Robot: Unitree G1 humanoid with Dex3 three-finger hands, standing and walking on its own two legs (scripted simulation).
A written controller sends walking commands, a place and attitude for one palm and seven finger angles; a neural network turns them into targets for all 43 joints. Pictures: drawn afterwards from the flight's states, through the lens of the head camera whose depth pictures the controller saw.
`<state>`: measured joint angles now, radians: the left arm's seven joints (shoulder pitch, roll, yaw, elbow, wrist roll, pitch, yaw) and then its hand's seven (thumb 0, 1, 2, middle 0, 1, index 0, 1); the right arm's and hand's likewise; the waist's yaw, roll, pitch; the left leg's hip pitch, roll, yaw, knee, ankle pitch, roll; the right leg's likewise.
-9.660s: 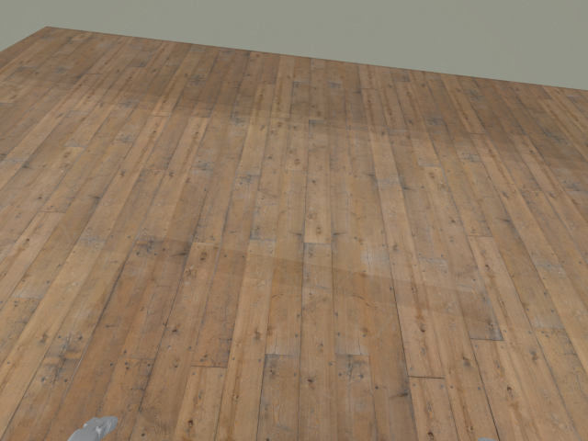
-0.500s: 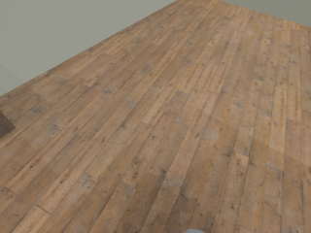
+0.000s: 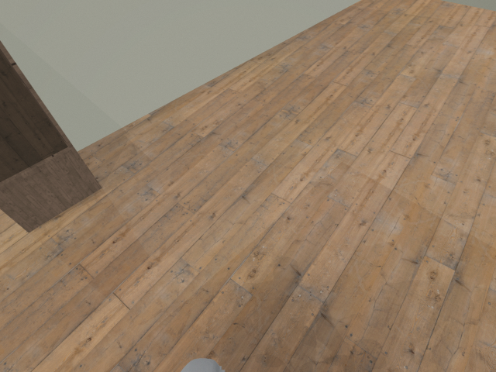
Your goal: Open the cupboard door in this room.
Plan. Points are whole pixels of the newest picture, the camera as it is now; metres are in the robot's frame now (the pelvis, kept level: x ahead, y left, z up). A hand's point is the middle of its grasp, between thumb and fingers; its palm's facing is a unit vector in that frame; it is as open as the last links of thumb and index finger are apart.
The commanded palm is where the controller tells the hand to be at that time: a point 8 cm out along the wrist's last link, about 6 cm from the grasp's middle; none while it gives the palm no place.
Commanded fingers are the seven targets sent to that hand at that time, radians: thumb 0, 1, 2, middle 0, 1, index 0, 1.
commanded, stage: turn or walk to find it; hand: left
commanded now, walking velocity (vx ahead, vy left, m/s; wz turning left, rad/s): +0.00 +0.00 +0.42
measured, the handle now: out of the picture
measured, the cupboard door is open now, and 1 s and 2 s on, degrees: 0 0 0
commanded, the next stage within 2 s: stand and wait in 0.16 s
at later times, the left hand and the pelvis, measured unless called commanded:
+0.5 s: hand out of the picture -0.06 +0.26 -0.18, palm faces +0.20 -0.96 -0.21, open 7.4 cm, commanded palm none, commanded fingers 0.00 0.90 0.90 -0.20 -0.30 -0.20 -0.30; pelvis -0.04 +0.07 +0.00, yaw +7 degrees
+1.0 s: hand out of the picture -0.08 +0.19 -0.18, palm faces +0.20 -0.96 -0.21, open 7.3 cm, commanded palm none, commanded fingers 0.00 0.90 0.90 -0.20 -0.30 -0.20 -0.30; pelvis -0.07 +0.01 +0.00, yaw +10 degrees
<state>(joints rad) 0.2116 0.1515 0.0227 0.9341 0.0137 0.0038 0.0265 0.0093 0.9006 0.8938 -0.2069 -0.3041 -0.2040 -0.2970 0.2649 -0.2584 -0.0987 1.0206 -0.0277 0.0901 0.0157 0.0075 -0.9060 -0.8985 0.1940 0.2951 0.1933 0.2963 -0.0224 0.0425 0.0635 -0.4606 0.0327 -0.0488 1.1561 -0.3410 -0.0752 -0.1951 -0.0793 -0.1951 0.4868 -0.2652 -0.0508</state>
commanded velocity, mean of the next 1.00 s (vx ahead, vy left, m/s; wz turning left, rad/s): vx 0.00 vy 0.00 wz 0.10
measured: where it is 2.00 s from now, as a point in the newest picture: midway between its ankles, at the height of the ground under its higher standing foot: outside the picture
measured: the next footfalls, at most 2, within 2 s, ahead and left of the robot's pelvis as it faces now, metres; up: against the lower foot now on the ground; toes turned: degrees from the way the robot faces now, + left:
left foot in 0.26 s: -0.02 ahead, +0.16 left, +0.00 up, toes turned +11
right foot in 0.74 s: -0.01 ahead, -0.07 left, +0.00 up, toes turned +4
